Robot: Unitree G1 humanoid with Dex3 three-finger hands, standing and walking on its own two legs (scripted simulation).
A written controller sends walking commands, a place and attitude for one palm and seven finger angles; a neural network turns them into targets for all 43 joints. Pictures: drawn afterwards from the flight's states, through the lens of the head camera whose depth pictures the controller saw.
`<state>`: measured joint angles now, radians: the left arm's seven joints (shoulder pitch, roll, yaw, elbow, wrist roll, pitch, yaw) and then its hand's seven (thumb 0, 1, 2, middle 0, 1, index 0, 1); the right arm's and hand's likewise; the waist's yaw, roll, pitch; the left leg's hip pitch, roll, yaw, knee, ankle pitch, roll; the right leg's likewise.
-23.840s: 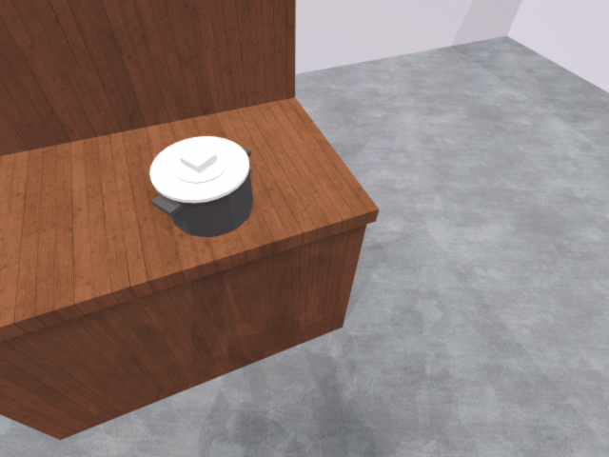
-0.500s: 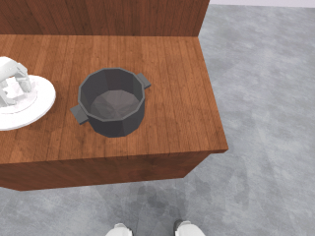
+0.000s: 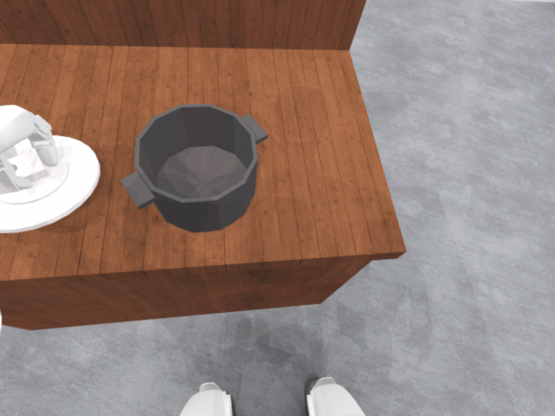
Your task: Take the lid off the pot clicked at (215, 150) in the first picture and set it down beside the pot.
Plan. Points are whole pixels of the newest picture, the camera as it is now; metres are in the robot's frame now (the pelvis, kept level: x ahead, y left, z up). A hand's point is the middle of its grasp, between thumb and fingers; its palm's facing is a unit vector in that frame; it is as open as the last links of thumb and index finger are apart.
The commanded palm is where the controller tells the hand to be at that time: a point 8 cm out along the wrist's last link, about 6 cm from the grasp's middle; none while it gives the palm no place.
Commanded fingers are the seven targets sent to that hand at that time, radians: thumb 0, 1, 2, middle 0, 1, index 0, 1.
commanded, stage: lower the lid onto the table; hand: left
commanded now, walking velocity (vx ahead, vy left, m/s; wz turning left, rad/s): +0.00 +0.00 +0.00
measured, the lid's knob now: (24, 169) +0.48 +0.34 -0.01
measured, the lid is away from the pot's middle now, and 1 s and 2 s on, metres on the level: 0.25 0.26 0.25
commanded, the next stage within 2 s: open the fingers wide in 0.56 s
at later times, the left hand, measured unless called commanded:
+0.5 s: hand (27, 179) +0.46 +0.33 +0.00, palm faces -0.48 -0.08 -0.87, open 7.2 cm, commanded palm +0.51 +0.32 +0.04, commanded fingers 0.00 0.53 1.05 -0.79 -1.05 -0.88 -1.08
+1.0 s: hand (24, 192) +0.44 +0.33 -0.01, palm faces -0.45 -0.08 -0.89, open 7.0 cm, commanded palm +0.48 +0.31 +0.03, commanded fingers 0.00 0.31 0.81 -0.57 -1.00 -0.62 -1.02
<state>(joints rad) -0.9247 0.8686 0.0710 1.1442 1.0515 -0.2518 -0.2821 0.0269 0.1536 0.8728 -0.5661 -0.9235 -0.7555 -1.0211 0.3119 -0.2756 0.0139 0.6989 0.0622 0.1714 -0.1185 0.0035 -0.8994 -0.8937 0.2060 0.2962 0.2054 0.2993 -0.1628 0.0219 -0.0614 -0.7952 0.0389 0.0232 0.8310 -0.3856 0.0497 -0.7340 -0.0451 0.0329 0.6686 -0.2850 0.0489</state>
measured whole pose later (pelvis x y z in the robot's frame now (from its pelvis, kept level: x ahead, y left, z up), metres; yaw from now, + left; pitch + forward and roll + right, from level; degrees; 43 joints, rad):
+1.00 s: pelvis -0.03 +0.03 -0.02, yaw -1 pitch +21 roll -6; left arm -0.93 0.77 0.01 1.15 1.07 -0.18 -0.16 0.00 0.22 0.83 -0.51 -0.94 -0.73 -1.04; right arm 0.32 -0.26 0.01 0.68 0.06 0.21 -0.07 0.00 -0.90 -0.89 0.21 0.30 0.21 0.30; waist -0.16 0.04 -0.10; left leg -0.93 0.03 0.03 0.97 -0.41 0.09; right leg -0.85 -0.05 0.04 0.77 -0.30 -0.02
